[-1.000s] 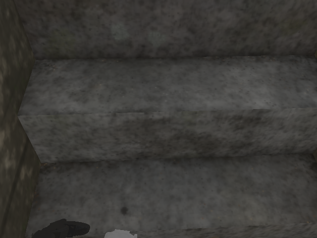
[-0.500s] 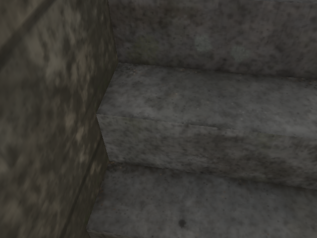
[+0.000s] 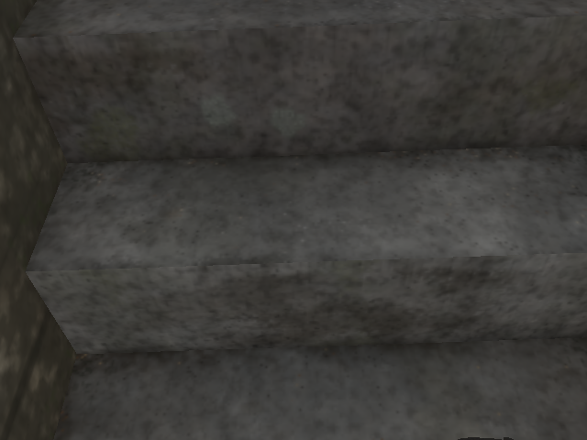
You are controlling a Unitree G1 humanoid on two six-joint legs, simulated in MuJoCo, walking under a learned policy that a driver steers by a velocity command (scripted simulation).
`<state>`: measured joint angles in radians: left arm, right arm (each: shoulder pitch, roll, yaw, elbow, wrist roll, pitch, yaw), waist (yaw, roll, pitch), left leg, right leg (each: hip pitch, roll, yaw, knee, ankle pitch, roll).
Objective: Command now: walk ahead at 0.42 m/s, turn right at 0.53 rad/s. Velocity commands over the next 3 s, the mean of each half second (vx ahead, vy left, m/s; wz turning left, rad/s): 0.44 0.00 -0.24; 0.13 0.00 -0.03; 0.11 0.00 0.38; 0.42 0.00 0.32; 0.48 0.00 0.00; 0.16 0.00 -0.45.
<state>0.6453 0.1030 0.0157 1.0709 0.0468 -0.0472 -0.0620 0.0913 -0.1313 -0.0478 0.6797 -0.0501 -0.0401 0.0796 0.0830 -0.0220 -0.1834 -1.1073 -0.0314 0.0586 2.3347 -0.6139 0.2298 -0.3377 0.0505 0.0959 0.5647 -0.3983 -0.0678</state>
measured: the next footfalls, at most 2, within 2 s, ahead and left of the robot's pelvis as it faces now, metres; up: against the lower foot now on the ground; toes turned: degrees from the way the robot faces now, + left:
left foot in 0.14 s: +0.05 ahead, +0.12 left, +0.21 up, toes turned +0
right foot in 0.46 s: -0.09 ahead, -0.08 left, +0.01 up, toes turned -4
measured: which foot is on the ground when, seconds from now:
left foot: up 0.00-0.12, down 0.14-0.34, up 0.36-0.54, down 0.56-0.98, up 1.00-1.00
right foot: down 0.00-0.20, up 0.22-0.44, down 0.46-0.58, up 0.60-0.94, down 0.96-1.00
